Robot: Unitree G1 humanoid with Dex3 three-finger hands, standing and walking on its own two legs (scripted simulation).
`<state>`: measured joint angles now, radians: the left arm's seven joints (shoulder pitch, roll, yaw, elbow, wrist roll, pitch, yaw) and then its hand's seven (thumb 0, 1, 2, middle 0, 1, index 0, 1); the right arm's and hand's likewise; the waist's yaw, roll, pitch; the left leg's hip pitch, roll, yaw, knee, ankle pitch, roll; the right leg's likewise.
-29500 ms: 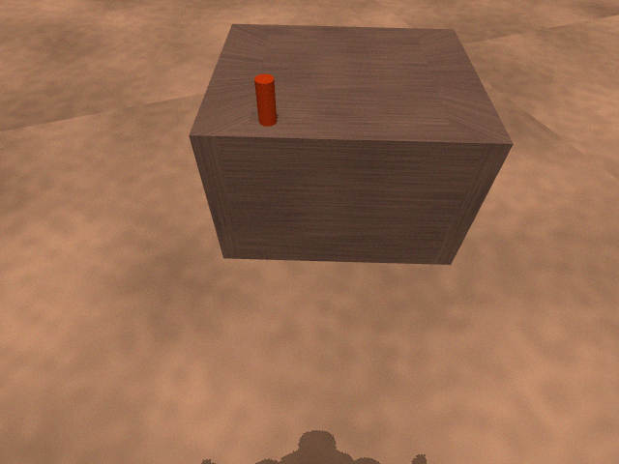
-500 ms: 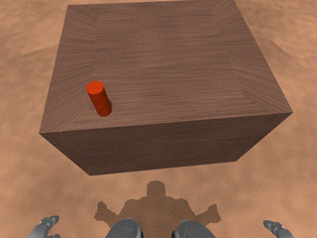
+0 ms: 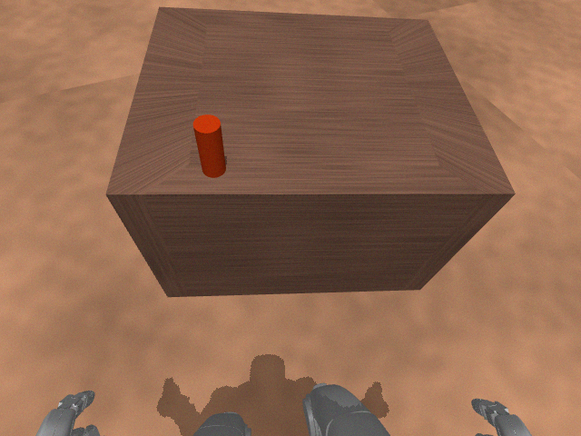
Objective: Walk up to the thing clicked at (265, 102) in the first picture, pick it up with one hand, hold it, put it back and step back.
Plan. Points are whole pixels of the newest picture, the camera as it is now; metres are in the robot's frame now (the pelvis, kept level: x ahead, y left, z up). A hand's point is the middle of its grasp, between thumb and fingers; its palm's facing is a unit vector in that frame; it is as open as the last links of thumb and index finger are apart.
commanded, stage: step back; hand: left
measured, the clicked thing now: (210, 148) +0.64 +0.17 -0.10
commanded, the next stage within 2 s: none
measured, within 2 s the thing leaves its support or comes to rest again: neither
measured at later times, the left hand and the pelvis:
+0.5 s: hand out of the picture -0.04 +0.23 -0.14, palm faces -0.03 -0.90 -0.43, open 7.4 cm; pelvis -0.15 -0.04 +0.00, yaw +0 degrees
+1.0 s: hand out of the picture -0.25 +0.18 -0.14, palm faces -0.04 -0.90 -0.43, open 7.4 cm; pelvis -0.32 -0.09 +0.00, yaw -2 degrees
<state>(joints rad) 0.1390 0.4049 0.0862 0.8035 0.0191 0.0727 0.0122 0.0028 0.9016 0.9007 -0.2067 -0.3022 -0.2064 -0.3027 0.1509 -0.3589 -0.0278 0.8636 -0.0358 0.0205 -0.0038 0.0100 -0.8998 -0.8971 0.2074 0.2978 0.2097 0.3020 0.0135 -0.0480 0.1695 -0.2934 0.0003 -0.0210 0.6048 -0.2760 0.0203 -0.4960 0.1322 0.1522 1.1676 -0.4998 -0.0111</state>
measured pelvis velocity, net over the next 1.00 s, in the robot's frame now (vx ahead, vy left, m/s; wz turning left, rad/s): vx -0.32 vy -0.09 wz -0.03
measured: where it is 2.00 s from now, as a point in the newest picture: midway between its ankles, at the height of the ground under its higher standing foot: outside the picture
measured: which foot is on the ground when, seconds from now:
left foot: down 0.00-0.26, up 0.28-0.54, down 0.56-0.88, up 0.90-1.00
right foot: up 0.00-0.20, down 0.22-0.56, up 0.58-0.84, down 0.86-1.00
